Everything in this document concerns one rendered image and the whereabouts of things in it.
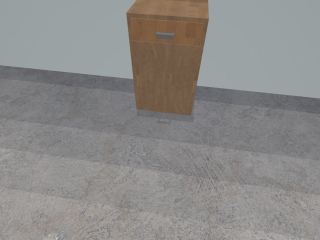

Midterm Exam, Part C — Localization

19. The handle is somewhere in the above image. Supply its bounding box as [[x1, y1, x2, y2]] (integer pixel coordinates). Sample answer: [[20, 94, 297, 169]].
[[156, 31, 175, 40]]

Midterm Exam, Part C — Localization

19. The cabinet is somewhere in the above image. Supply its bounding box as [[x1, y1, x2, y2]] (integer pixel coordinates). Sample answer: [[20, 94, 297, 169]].
[[126, 0, 209, 116]]

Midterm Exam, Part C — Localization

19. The left robot hand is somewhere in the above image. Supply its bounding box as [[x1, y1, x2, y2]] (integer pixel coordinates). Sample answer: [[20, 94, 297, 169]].
[[43, 230, 67, 240]]

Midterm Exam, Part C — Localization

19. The drawer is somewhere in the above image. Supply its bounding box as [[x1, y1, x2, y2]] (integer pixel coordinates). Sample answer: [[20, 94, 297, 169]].
[[131, 17, 204, 46]]

